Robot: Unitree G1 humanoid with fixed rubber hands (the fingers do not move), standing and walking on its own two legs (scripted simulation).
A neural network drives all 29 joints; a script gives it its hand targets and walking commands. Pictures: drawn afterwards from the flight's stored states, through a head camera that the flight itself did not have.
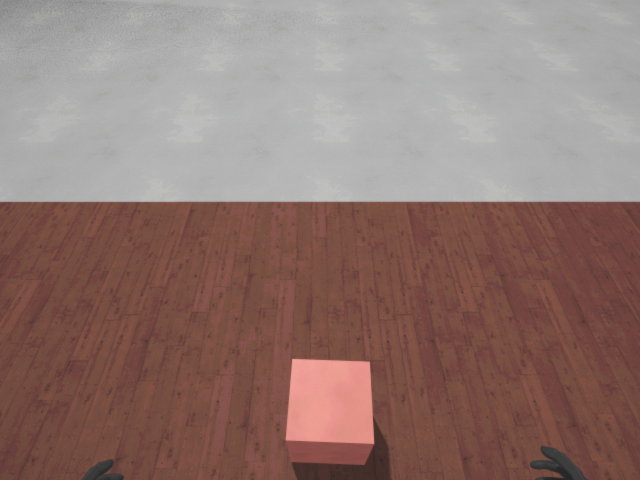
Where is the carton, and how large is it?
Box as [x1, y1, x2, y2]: [286, 359, 373, 464]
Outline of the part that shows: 292,359 286,430 286,443 291,461 364,464 373,445 369,362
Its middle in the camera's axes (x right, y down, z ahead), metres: +0.03 +0.49 +1.07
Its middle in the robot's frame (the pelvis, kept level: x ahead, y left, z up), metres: +0.38 -0.02 -0.66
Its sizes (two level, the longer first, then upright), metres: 0.210 0.200 0.250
